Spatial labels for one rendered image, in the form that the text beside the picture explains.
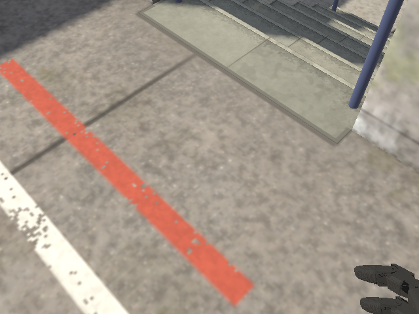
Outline stairs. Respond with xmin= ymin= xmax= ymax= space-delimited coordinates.
xmin=208 ymin=0 xmax=393 ymax=92

